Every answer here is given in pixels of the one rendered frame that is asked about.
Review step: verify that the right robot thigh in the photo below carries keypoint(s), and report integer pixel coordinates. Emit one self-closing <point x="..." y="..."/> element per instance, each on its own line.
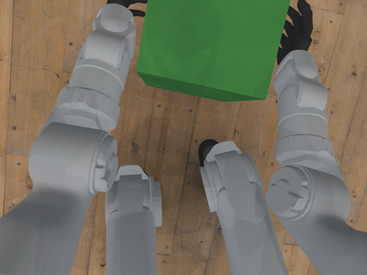
<point x="249" y="235"/>

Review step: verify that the carton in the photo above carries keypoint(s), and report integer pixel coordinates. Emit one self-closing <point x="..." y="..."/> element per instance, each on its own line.
<point x="223" y="50"/>

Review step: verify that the robot left forearm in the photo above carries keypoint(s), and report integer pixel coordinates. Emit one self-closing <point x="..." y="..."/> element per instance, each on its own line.
<point x="93" y="94"/>

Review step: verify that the left robot hand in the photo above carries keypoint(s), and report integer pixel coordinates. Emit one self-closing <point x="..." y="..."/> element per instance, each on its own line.
<point x="127" y="3"/>

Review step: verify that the left robot upper arm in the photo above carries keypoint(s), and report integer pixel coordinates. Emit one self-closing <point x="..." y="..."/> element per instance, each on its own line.
<point x="41" y="234"/>

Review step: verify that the right robot shin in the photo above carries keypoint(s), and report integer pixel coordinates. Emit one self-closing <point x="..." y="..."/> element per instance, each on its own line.
<point x="249" y="164"/>

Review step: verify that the robot right forearm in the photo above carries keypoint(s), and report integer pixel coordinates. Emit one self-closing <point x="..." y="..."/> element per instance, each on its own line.
<point x="302" y="115"/>

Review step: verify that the right robot hand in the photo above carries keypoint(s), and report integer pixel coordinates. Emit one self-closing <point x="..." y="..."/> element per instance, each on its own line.
<point x="299" y="33"/>

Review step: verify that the right robot upper arm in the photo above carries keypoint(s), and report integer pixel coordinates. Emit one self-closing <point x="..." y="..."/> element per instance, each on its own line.
<point x="313" y="206"/>

